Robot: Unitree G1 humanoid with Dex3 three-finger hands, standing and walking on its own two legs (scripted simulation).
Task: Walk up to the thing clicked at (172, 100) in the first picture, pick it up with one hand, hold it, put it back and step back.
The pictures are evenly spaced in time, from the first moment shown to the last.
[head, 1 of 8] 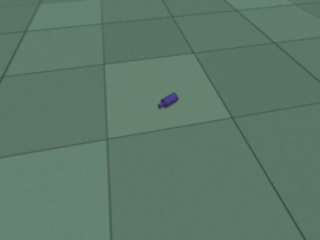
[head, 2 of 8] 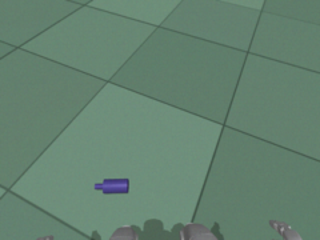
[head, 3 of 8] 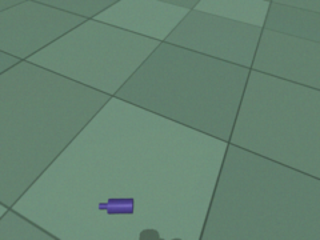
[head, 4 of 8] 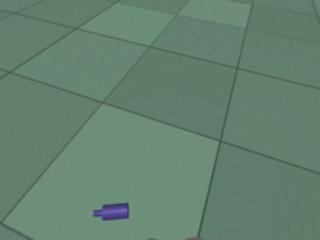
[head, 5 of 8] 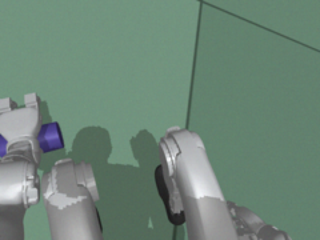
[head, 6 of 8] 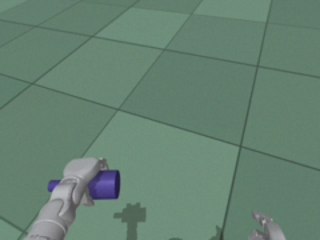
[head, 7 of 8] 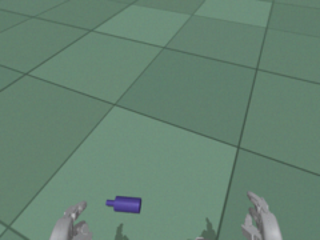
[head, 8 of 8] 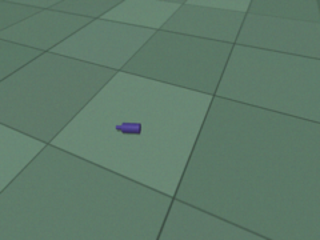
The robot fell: no
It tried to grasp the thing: yes
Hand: left
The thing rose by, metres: 0.66
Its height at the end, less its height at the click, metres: +0.00
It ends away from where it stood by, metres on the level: 0.09
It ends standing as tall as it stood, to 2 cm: yes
